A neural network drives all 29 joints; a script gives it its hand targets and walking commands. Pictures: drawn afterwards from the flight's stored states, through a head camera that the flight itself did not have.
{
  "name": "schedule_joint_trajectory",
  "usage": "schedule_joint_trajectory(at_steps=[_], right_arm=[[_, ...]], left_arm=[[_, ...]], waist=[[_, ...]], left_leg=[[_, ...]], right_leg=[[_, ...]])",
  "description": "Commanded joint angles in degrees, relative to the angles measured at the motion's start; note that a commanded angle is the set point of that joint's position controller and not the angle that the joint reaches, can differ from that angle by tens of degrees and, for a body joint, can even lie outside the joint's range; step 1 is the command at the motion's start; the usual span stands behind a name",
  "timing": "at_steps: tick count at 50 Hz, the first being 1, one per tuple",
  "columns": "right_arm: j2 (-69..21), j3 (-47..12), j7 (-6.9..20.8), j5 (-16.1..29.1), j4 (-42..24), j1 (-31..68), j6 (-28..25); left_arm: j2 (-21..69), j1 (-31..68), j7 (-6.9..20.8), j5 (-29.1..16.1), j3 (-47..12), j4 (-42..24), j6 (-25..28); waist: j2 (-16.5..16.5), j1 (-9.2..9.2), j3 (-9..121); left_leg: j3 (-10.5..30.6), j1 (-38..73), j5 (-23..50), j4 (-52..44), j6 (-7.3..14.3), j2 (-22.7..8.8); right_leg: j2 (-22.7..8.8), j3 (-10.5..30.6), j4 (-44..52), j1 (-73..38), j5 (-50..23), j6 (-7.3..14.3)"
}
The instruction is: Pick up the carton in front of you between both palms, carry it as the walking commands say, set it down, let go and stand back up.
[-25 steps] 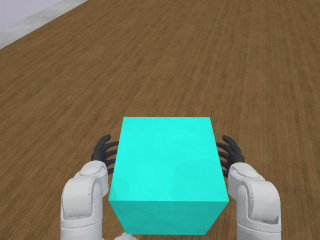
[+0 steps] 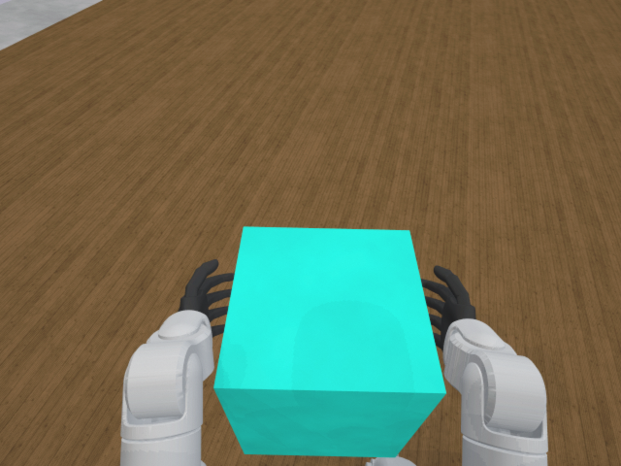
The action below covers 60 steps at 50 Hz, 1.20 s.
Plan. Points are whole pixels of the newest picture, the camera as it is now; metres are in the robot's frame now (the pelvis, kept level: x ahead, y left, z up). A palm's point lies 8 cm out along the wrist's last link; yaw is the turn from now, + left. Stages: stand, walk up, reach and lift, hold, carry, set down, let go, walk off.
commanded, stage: carry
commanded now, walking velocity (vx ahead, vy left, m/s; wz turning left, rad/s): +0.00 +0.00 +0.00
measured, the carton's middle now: (322, 347) +0.28 +0.00 -0.01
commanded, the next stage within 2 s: none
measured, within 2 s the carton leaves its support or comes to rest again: neither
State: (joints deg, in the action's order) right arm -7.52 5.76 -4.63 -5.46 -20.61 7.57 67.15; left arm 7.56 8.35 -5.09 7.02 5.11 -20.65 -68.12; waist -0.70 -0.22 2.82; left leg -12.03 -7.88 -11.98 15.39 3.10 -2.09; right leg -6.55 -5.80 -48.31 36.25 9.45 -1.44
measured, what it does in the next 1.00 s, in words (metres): walks ahead: right foot, then left foot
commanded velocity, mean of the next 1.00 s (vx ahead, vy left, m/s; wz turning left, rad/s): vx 0.00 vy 0.00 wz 0.00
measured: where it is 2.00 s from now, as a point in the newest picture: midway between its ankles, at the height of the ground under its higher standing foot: outside the picture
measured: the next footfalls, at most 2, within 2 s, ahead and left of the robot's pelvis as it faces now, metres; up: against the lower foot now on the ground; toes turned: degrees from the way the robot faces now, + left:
right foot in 0.16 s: +0.28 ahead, -0.11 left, +0.00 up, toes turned +9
left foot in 0.36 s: +0.19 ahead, +0.10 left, +0.00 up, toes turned +4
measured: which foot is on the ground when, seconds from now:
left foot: down 0.00-0.18, up 0.20-0.34, down 0.36-1.00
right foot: up 0.00-0.14, down 0.16-1.00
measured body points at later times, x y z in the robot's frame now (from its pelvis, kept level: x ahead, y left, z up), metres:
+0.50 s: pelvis +0.22 -0.02 -0.02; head +0.21 -0.03 +0.43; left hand +0.49 +0.14 +0.07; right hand +0.50 -0.16 +0.07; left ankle +0.15 +0.09 -0.75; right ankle +0.25 -0.11 -0.75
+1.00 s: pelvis +0.23 +0.00 -0.02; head +0.21 +0.00 +0.43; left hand +0.50 +0.16 +0.06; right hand +0.52 -0.14 +0.06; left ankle +0.15 +0.09 -0.75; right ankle +0.25 -0.11 -0.75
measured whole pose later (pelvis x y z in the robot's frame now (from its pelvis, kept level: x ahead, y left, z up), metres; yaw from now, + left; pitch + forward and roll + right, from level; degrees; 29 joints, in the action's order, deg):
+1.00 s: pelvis +0.23 +0.00 -0.02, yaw +2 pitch +3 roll +0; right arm -7.7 6.2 -4.5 -6.8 -17.8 9.4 70.0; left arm 7.7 9.6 -4.9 7.0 6.5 -17.4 -70.0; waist 0.6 -0.1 7.2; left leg -6.5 -10.2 -23.5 30.8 0.3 -2.1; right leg -4.1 -11.9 -32.8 19.1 16.3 1.0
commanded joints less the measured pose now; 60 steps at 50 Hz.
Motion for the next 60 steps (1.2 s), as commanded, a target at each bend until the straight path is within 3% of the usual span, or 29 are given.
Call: schedule_joint_trajectory(at_steps=[1,3,5,7,8,9,10,11,12,13,14,16,19,21,26,32,48,60], right_arm=[[-50.97,-39.86,15.26,22.82,-5.10,23.61,0.67],[-49.10,-39.04,14.76,21.96,-4.87,22.66,1.44],[-47.76,-38.50,14.29,21.01,-4.28,22.08,2.24],[-46.53,-38.32,14.07,20.59,-3.79,22.99,3.11],[-46.02,-38.40,13.99,20.43,-3.34,23.73,3.42],[-45.99,-39.08,13.87,20.88,-3.60,25.49,3.97],[-46.25,-39.57,13.85,21.64,-3.47,25.00,4.56],[-47.14,-40.27,13.98,21.71,-3.29,25.49,4.40],[-49.04,-41.11,14.19,21.97,-3.33,27.43,3.94],[-50.94,-41.80,14.36,22.28,-3.35,29.04,3.38],[-52.70,-42.27,14.44,22.91,-3.67,30.62,2.84],[-54.52,-42.98,14.23,23.43,-4.67,30.57,1.84],[-54.56,-43.10,13.93,22.84,-5.78,28.94,1.19],[-53.07,-42.45,13.84,22.64,-6.36,29.77,1.80],[-49.77,-39.85,14.28,20.80,1.63,23.56,3.22],[-51.78,-39.66,14.58,21.60,1.86,27.89,2.62],[-51.35,-40.22,14.45,22.18,-0.55,28.17,2.87],[-51.49,-40.27,15.15,19.05,6.39,28.36,-1.15]], left_arm=[[52.66,25.31,13.11,-23.76,-42.54,-5.84,0.40],[50.78,25.21,13.17,-24.05,-42.23,-6.29,-0.68],[49.04,25.06,13.47,-24.30,-41.67,-6.12,-1.76],[47.87,24.86,13.88,-24.09,-40.80,-5.22,-2.55],[47.08,25.09,14.11,-23.80,-39.98,-4.72,-3.02],[46.64,24.86,14.29,-23.25,-39.13,-3.50,-3.28],[46.93,22.46,14.43,-22.94,-38.21,-0.28,-3.01],[48.39,21.73,14.63,-23.10,-37.83,0.39,-2.54],[50.44,22.96,14.79,-23.26,-37.93,0.16,-2.01],[52.52,24.35,14.93,-23.48,-38.09,-0.29,-1.51],[53.99,26.04,14.99,-23.80,-38.43,-0.98,-1.14],[54.84,26.20,15.05,-24.16,-38.61,-2.22,-0.49],[53.71,26.26,15.07,-24.09,-39.22,-4.30,0.08],[52.87,27.52,15.03,-24.27,-39.54,-4.57,-0.34],[49.63,23.36,14.86,-22.61,-38.67,1.06,-2.22],[51.53,28.68,15.20,-23.98,-39.56,1.09,-1.78],[51.26,27.78,14.78,-23.60,-39.41,-0.28,-1.82],[51.35,27.94,15.50,-20.83,-39.50,6.42,2.17]], waist=[[9.74,-0.32,13.15],[10.20,-0.50,12.46],[10.53,-0.66,12.52],[7.18,0.34,13.25],[4.42,0.37,15.41],[-4.74,0.98,21.80],[-11.82,1.44,27.22],[-10.36,1.23,26.51],[-8.49,0.87,25.95],[-6.56,0.39,24.29],[-8.10,0.39,22.63],[-8.56,0.64,24.59],[-4.50,0.17,25.16],[-0.47,0.54,22.12],[2.33,0.28,19.82],[2.70,0.12,18.18],[1.53,0.07,17.93],[1.17,0.15,14.05]], left_leg=[[2.53,12.71,38.98,-0.15,2.74,-11.11],[0.53,12.84,41.67,1.80,2.03,-10.35],[0.02,12.02,39.61,5.86,0.83,-9.94],[-2.00,7.29,37.64,15.08,-2.41,-7.89],[-0.42,1.48,27.13,20.05,-4.63,-6.68],[2.47,-8.16,3.07,30.10,-6.03,-4.30],[5.95,-15.08,-18.96,36.64,-6.69,-0.04],[9.18,-16.41,-22.88,37.50,-6.33,-0.39],[11.10,-15.63,-23.02,33.92,-5.50,-1.27],[11.50,-13.25,-23.42,24.67,-4.64,-2.77],[10.08,-10.87,-21.81,18.39,-4.38,-1.90],[7.21,-6.23,-13.39,14.08,-4.35,-0.71],[6.94,0.04,2.42,6.66,-4.66,-3.61],[9.62,-0.07,11.36,8.75,-4.25,-7.56],[9.19,-0.93,26.40,13.14,-3.99,-7.51],[9.40,-0.88,31.47,13.90,-3.57,-7.59],[9.93,-1.71,22.67,12.96,-2.43,-7.06],[10.65,-4.55,10.38,9.46,-1.76,-6.68]], right_leg=[[2.81,-4.07,9.46,-1.70,-4.57,-0.02],[4.46,-5.87,15.34,-5.21,-9.56,0.51],[5.45,-7.07,20.33,-11.32,-13.91,0.82],[6.31,-8.58,31.22,-24.65,-23.14,0.77],[0.91,-3.97,29.76,-34.44,-34.96,0.88],[-11.83,7.02,19.82,-49.29,-63.32,6.44],[-16.76,15.26,20.44,-55.45,-68.17,13.21],[-16.84,15.51,24.04,-51.86,-61.79,14.16],[-15.48,13.46,26.29,-48.55,-52.06,13.11],[-13.29,9.92,27.84,-43.69,-42.37,10.65],[-11.46,8.28,28.98,-41.10,-37.54,8.43],[-10.01,5.46,29.26,-39.13,-26.85,7.75],[-6.90,0.68,27.57,-34.45,-16.79,5.53],[-4.40,-0.01,23.73,-32.11,-18.62,4.10],[-3.81,0.06,17.23,-30.04,-31.47,3.51],[-2.89,-0.50,15.49,-27.62,-27.51,2.76],[-3.53,0.15,16.30,-28.36,-20.90,2.89],[-3.73,1.02,20.49,-26.85,-12.41,2.81]])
